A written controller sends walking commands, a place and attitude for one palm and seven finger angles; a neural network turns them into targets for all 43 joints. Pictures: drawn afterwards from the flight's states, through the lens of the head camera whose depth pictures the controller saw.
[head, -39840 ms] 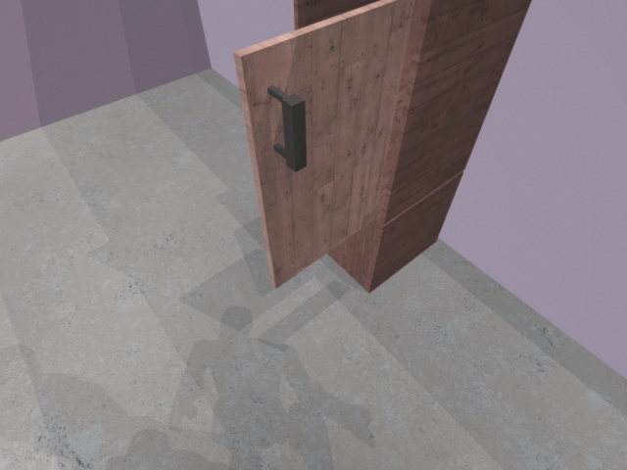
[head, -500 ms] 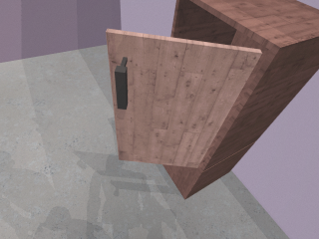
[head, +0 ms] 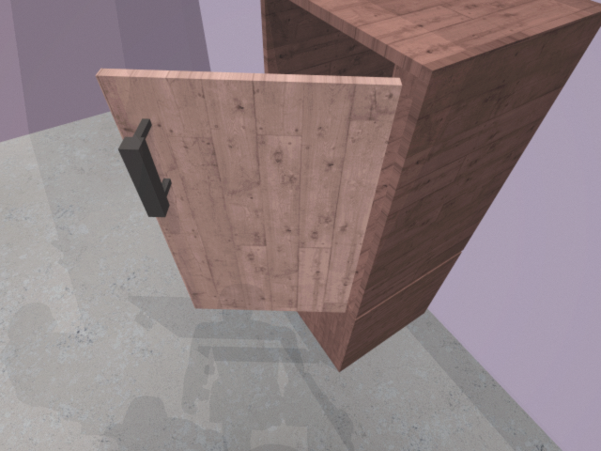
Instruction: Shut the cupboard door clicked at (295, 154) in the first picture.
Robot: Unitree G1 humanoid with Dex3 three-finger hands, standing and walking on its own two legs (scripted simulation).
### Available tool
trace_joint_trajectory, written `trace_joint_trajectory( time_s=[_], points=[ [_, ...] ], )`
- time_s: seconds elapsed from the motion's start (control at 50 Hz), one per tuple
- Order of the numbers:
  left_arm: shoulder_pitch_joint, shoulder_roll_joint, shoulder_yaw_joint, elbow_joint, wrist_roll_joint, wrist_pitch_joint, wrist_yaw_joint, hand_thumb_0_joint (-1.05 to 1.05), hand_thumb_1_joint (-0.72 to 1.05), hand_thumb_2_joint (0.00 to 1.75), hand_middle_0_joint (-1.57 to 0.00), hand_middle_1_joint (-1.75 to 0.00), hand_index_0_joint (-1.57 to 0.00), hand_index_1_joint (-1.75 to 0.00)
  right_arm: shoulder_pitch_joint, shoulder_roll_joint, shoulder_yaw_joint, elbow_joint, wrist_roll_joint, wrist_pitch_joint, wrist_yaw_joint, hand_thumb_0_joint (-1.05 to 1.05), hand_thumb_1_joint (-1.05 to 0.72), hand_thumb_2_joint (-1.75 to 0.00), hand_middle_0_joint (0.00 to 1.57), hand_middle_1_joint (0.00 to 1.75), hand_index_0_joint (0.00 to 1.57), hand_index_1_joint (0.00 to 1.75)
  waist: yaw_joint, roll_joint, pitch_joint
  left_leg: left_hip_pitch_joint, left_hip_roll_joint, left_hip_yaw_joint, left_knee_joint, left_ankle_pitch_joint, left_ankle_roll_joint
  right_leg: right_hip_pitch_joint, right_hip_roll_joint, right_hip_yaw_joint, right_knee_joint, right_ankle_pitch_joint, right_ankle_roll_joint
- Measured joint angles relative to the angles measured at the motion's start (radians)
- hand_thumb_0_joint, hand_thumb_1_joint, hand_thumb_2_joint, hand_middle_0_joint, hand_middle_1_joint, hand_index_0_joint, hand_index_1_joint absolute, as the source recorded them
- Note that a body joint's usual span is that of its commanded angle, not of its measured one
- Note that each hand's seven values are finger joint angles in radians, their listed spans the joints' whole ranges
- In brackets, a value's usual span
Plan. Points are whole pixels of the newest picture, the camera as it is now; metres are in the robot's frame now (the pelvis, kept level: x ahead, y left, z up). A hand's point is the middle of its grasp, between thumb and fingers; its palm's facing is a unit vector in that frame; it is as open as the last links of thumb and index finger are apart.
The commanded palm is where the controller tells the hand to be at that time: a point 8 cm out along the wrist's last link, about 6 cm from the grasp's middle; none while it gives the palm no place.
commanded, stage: come to a stop and stand still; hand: left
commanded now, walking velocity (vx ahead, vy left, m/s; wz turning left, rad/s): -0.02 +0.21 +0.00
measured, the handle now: (151, 169) +0.44 +0.23 +0.14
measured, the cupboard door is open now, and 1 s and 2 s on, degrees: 56 56 56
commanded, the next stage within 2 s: look again from close up in 1.44 s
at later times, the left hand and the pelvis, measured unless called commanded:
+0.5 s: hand out of the picture +0.02 +0.21 -0.16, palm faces +0.01 -0.96 -0.26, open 7.3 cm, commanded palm none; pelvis -0.01 +0.01 +0.00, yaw -1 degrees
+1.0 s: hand out of the picture +0.05 +0.16 -0.16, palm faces -0.03 -0.97 -0.22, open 7.3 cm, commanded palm none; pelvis +0.02 -0.02 +0.01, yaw -1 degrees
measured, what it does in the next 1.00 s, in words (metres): stands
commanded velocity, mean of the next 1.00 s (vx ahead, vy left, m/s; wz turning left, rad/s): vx -0.01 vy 0.01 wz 0.00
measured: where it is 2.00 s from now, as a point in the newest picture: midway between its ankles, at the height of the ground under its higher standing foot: outside the picture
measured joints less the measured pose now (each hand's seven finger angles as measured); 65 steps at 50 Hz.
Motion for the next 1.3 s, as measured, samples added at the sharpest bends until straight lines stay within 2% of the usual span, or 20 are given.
trace_joint_trajectory(
  time_s=[0.06,0.1,0.12,0.14,0.18,0.22,0.26,0.28,0.32,0.34,0.42,0.52,0.66,0.88,1.02,1.3],
  points=[
    [0.013,0.004,-0.005,0.001,0.003,0.002,0.004,0.0,0.94,0.9,-0.2,-0.3,-0.2,-0.3,-0.009,0.003,0.003,-0.01,0.006,-0.003,0.005,0.01,-0.91,-0.9,0.2,0.3,0.2,0.3,0.008,-0.016,-0.002,0.018,-0.045,0.017,-0.002,0.013,-0.005,0.015,-0.009,0.008,-0.007,0.001,-0.001],
    [0.018,0.009,-0.005,-0.003,0.0,0.011,0.006,0.0,0.94,0.9,-0.2,-0.3,-0.2,-0.3,-0.016,0.008,0.006,-0.025,0.009,-0.01,0.006,0.01,-0.91,-0.9,0.2,0.3,0.2,0.3,0.014,-0.029,0.001,0.058,-0.067,0.037,-0.095,0.083,-0.006,0.013,-0.013,0.012,0.011,-0.008,0.002],
    [0.02,0.011,-0.004,-0.006,-0.002,0.016,0.007,0.0,0.93,0.9,-0.2,-0.3,-0.2,-0.3,-0.02,0.009,0.007,-0.034,0.01,-0.014,0.006,0.01,-0.91,-0.9,0.2,0.3,0.2,0.3,0.016,-0.029,0.003,0.075,-0.071,0.039,-0.142,0.148,0.008,0.006,-0.011,0.011,0.029,-0.017,0.004],
    [0.018,0.017,-0.001,-0.008,-0.005,0.024,0.007,0.0,0.93,0.9,-0.2,-0.3,-0.2,-0.3,-0.029,0.015,0.008,-0.038,0.008,-0.017,0.004,0.01,-0.91,-0.9,0.2,0.3,0.19,0.3,0.019,-0.041,0.009,0.076,-0.077,0.043,-0.145,0.181,0.036,-0.001,-0.016,0.015,0.049,-0.026,0.006],
    [0.014,0.025,0.004,-0.007,-0.006,0.041,0.011,0.0,0.93,0.9,-0.2,-0.3,-0.2,-0.3,-0.043,0.029,0.014,-0.048,0.004,-0.021,0.002,0.0,-0.91,-0.9,0.2,0.3,0.19,0.3,0.028,-0.059,0.015,0.076,-0.084,0.05,-0.139,0.179,0.069,-0.012,-0.019,0.022,0.078,-0.063,-0.016],
    [0.013,0.029,0.004,-0.006,-0.005,0.05,0.012,0.0,0.92,0.9,-0.2,-0.3,-0.2,-0.3,-0.059,0.041,0.019,-0.056,0.002,-0.024,0.0,0.0,-0.91,-0.9,0.2,0.3,0.2,0.3,0.034,-0.066,0.017,0.079,-0.087,0.054,-0.153,0.178,0.078,-0.024,-0.013,0.018,0.123,-0.118,-0.036],
    [0.023,0.027,-0.014,-0.002,-0.005,0.03,0.02,0.0,0.92,0.9,-0.2,-0.3,-0.2,-0.3,-0.071,0.031,0.023,-0.078,0.004,-0.022,0.0,0.01,-0.92,-0.9,0.2,0.3,0.2,0.3,0.035,-0.052,0.01,0.046,-0.083,0.049,-0.122,0.17,0.076,-0.015,0.0,0.019,0.085,-0.099,-0.065],
    [0.03,0.025,-0.021,-0.001,-0.003,0.018,0.019,0.0,0.92,0.9,-0.2,-0.3,-0.2,-0.3,-0.08,0.022,0.024,-0.093,0.003,-0.02,0.005,0.01,-0.92,-0.9,0.2,0.3,0.2,0.3,0.039,-0.044,0.011,0.031,-0.08,0.053,-0.096,0.159,0.073,-0.022,0.002,0.026,0.077,-0.051,-0.055],
    [0.047,0.022,-0.034,0.009,0.0,0.008,0.012,0.0,0.91,0.9,-0.2,-0.3,-0.2,-0.3,-0.095,0.011,0.025,-0.119,0.002,-0.023,0.011,0.01,-0.92,-0.9,0.2,0.3,0.2,0.3,0.03,-0.03,0.016,0.034,-0.085,0.055,-0.085,0.149,0.07,-0.026,-0.005,0.031,0.102,-0.047,-0.023],
    [0.055,0.022,-0.038,0.014,0.0,0.01,0.009,0.0,0.91,0.9,-0.2,-0.3,-0.2,-0.3,-0.096,0.008,0.026,-0.13,0.002,-0.029,0.014,0.01,-0.92,-0.9,0.2,0.3,0.2,0.3,0.026,-0.025,0.013,0.041,-0.089,0.057,-0.091,0.153,0.076,-0.024,-0.009,0.032,0.108,-0.057,-0.018],
    [0.07,0.02,-0.042,0.02,0.001,0.024,0.007,0.01,0.91,0.9,-0.2,-0.3,-0.2,-0.3,-0.085,0.0,0.034,-0.152,0.002,-0.043,0.014,0.01,-0.92,-0.9,0.2,0.3,0.2,0.3,0.024,0.012,-0.006,0.06,-0.089,0.05,-0.11,0.157,0.085,0.001,0.0,0.032,0.08,-0.061,-0.037],
    [0.086,0.026,-0.043,0.013,0.0,0.014,0.006,0.01,0.91,0.9,-0.2,-0.3,-0.2,-0.3,-0.087,-0.005,0.038,-0.137,0.001,-0.038,0.014,0.0,-0.92,-0.9,0.2,0.3,0.2,0.3,0.036,0.024,-0.019,0.079,-0.092,0.055,-0.169,0.186,0.08,0.013,0.0,0.038,0.031,-0.032,-0.025],
    [0.091,0.026,-0.051,0.032,-0.004,0.005,0.004,0.0,0.91,0.9,-0.2,-0.3,-0.2,-0.3,-0.075,-0.015,0.045,-0.09,0.002,-0.047,0.014,0.0,-0.92,-0.9,0.2,0.3,0.2,0.3,0.03,0.02,-0.015,0.098,-0.09,0.057,-0.228,0.21,0.07,0.023,0.003,0.04,-0.013,-0.013,-0.01],
    [0.041,0.003,-0.062,0.074,-0.011,-0.007,0.004,0.0,0.91,0.9,-0.2,-0.3,-0.2,-0.3,-0.052,0.0,0.057,0.011,0.006,-0.058,0.004,0.01,-0.91,-0.9,0.2,0.3,0.2,0.3,0.018,-0.001,0.012,0.14,-0.075,0.049,-0.263,0.207,0.048,0.065,0.021,0.031,-0.047,-0.018,-0.023],
    [0.017,0.008,-0.056,0.092,-0.012,-0.011,0.009,0.01,0.92,0.9,-0.2,-0.3,-0.2,-0.3,-0.053,0.022,0.06,0.045,0.007,-0.061,-0.001,0.01,-0.91,-0.9,0.2,0.3,0.2,0.3,0.014,-0.007,0.014,0.16,-0.064,0.044,-0.274,0.2,0.035,0.087,0.033,0.026,-0.062,-0.025,-0.034],
    [0.025,0.003,-0.051,0.116,-0.013,-0.014,0.014,0.01,0.92,0.9,-0.2,-0.3,-0.2,-0.3,-0.074,0.022,0.056,0.071,0.006,-0.064,-0.012,0.01,-0.92,-0.9,0.2,0.3,0.2,0.3,0.02,-0.008,0.009,0.194,-0.052,0.04,-0.293,0.186,0.019,0.121,0.045,0.021,-0.082,-0.039,-0.047]
  ],
)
